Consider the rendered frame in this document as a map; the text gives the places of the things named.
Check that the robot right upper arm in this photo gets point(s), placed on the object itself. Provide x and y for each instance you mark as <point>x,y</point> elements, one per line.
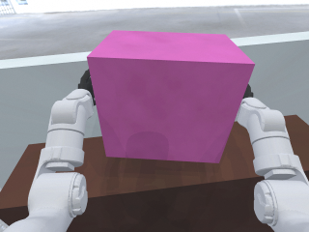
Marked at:
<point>283,205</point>

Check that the pedestal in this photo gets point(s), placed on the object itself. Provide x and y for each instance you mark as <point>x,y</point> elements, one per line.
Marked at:
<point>159,195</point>

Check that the left robot forearm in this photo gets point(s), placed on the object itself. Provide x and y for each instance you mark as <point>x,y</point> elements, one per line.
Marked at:
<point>63,149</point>

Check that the right robot forearm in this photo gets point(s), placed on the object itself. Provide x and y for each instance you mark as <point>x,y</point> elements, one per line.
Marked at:
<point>274,157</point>

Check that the right robot hand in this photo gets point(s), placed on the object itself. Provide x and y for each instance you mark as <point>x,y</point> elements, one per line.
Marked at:
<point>248,93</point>

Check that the robot left upper arm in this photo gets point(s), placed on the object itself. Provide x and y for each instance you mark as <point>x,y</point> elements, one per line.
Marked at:
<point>56,198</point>

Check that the left robot hand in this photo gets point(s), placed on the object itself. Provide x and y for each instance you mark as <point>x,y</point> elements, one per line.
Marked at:
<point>86,84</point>

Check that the carton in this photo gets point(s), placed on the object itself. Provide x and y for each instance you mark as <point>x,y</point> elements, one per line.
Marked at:
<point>167,95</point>

